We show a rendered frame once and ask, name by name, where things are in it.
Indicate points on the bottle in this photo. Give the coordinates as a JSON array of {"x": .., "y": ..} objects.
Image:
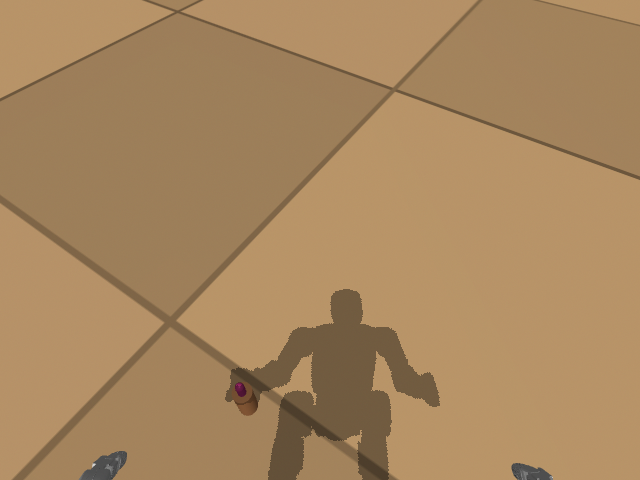
[{"x": 244, "y": 397}]

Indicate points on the left robot hand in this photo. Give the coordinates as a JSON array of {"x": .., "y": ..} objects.
[{"x": 105, "y": 467}]

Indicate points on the right robot hand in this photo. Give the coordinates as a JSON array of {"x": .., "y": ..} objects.
[{"x": 526, "y": 472}]

